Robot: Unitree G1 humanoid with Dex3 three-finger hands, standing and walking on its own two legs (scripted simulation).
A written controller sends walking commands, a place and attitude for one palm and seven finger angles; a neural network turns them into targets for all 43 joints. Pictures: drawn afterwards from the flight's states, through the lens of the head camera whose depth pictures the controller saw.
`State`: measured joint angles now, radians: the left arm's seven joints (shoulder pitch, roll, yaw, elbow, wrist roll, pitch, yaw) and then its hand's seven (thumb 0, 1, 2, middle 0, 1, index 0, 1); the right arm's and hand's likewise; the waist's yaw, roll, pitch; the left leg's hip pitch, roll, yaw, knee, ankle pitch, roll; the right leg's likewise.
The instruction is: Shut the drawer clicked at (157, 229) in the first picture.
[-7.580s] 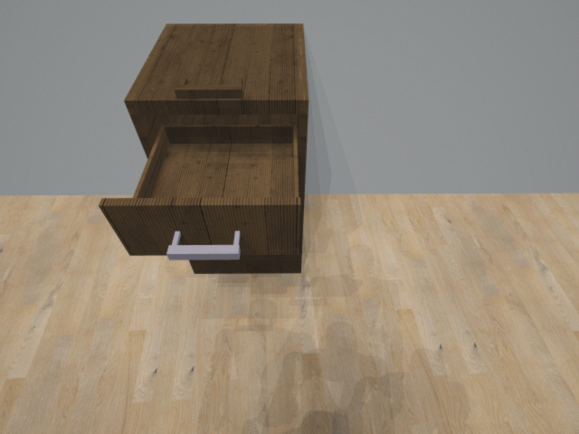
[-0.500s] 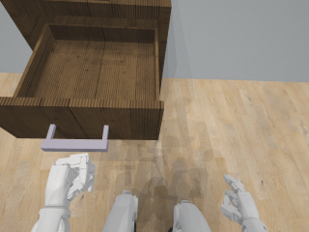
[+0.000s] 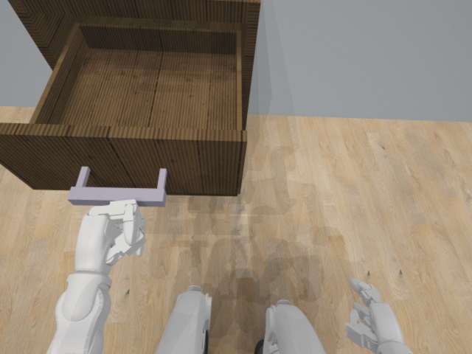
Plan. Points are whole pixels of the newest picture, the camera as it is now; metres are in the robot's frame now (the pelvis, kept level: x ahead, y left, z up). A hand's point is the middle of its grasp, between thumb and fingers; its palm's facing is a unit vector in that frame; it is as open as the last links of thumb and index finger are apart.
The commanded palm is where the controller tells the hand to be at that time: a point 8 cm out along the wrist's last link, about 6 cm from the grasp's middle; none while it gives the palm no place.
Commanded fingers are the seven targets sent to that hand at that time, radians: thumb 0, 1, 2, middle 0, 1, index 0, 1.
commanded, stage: push the drawer shut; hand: left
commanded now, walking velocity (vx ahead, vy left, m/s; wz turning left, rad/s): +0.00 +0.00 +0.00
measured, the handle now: (121, 185) +0.37 +0.21 +0.04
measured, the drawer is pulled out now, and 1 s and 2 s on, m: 0.27 0.15 0.01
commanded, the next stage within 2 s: none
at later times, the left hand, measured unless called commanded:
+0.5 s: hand (147, 200) +0.35 +0.17 +0.03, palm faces +0.04 -1.00 -0.04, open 3.1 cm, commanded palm +0.35 +0.21 +0.04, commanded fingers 0.00 0.90 0.90 -1.40 -1.60 -1.40 -1.60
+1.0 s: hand (151, 167) +0.41 +0.17 +0.03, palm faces +0.05 -1.00 -0.05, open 3.2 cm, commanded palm +0.40 +0.22 +0.04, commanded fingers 0.00 0.90 0.90 -1.40 -1.60 -1.40 -1.60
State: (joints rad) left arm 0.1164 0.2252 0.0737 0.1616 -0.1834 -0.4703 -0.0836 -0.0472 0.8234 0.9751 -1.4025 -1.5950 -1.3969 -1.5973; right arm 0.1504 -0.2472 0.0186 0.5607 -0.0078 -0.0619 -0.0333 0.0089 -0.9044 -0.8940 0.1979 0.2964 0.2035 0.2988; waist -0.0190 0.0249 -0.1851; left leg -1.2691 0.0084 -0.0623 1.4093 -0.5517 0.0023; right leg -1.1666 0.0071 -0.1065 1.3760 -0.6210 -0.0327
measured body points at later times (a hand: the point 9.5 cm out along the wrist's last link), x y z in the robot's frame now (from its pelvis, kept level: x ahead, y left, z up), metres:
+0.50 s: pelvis -0.01 +0.01 +0.01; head +0.11 +0.03 +0.44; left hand +0.34 +0.22 +0.03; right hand +0.14 -0.25 -0.10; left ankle +0.05 +0.11 -0.59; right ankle +0.02 -0.11 -0.59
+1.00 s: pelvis +0.00 +0.01 +0.01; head +0.12 +0.03 +0.44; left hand +0.40 +0.23 +0.03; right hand +0.11 -0.25 -0.10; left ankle +0.05 +0.11 -0.59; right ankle +0.02 -0.11 -0.59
